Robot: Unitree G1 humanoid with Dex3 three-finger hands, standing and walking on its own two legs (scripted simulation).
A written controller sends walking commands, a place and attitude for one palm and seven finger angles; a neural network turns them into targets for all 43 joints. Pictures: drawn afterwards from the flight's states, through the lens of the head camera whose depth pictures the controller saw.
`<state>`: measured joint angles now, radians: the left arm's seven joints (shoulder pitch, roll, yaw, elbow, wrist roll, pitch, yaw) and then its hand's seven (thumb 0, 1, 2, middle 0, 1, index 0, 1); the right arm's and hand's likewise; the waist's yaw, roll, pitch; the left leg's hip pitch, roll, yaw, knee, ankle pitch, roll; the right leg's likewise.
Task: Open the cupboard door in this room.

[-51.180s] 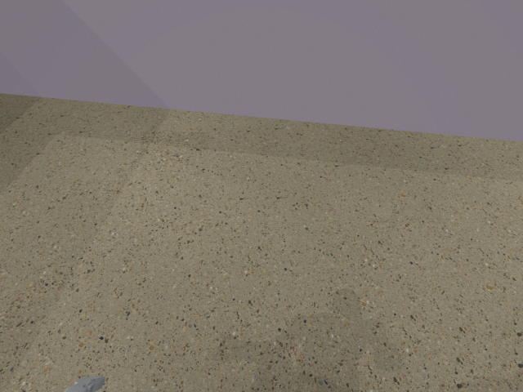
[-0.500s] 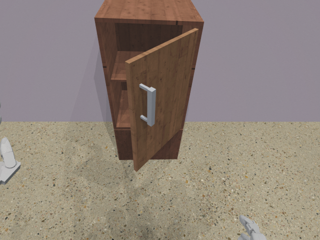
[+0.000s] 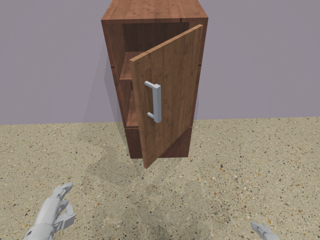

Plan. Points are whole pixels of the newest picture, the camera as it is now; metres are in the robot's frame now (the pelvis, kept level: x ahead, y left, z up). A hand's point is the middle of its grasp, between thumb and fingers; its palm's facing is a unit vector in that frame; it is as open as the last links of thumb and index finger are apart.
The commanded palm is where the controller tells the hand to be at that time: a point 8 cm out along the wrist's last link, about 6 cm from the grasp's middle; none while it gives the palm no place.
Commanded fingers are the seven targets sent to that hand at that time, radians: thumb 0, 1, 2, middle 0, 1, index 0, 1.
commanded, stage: let the arm hang, fingers relaxed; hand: left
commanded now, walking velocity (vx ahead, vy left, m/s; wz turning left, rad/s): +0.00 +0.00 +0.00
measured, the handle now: (153, 102) +0.56 +0.05 +0.04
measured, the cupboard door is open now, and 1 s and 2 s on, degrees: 48 48 48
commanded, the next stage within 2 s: look to check the result in 0.94 s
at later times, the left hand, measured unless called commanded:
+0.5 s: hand out of the picture -0.13 +0.18 -0.14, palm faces +0.05 -0.97 -0.26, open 7.4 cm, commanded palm none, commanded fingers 0.00 0.90 0.90 -0.20 -0.30 -0.20 -0.30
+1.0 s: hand out of the picture +0.02 +0.15 -0.16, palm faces +0.04 -0.98 -0.19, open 7.3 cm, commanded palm none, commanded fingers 0.00 0.90 0.90 -0.20 -0.30 -0.20 -0.30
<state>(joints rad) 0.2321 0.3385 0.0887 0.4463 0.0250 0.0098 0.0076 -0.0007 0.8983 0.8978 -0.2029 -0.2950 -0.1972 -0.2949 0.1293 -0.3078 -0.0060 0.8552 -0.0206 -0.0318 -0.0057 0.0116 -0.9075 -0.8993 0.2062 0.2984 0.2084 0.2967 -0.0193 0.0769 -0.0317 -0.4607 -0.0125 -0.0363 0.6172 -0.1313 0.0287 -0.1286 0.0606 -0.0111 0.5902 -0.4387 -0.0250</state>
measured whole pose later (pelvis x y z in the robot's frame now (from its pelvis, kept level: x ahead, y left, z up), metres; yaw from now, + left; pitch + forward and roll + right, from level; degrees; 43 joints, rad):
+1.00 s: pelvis +0.03 -0.02 +0.01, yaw +0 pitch -2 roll +0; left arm 0.30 0.13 0.01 1.11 0.00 0.00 0.05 0.00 0.92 0.90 -0.20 -0.29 -0.20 -0.29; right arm 0.26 -0.14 -0.01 1.15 -0.02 0.02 -0.04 0.01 -0.92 -0.90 0.20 0.30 0.20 0.30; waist -0.02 0.00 0.05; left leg -0.32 -0.02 -0.04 0.47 -0.11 0.01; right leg 0.02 0.05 -0.01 0.42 -0.39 -0.04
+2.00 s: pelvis +0.03 -0.02 +0.00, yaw -9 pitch -1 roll +0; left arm 0.32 0.16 0.07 1.06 0.01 0.06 0.02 0.00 0.90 0.90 -0.20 -0.30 -0.20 -0.29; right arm 0.21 -0.17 -0.05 1.05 -0.03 0.03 -0.06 0.01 -0.91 -0.90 0.20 0.30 0.21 0.30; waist 0.01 0.00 0.08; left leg -0.39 0.06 0.09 0.60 -0.20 0.00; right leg -0.13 0.08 0.10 0.61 -0.45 -0.05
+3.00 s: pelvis +0.02 -0.03 +0.00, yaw -44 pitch +1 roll -1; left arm 0.11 0.26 0.07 0.87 0.02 0.03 -0.02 0.00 0.91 0.90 -0.20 -0.29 -0.20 -0.29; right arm 0.27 -0.27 -0.06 0.93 -0.02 0.06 -0.03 0.01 -0.91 -0.90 0.20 0.30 0.21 0.30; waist -0.03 0.04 0.12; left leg -0.37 0.13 0.10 0.88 -0.52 -0.06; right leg -0.33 -0.01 -0.03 0.63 -0.30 -0.02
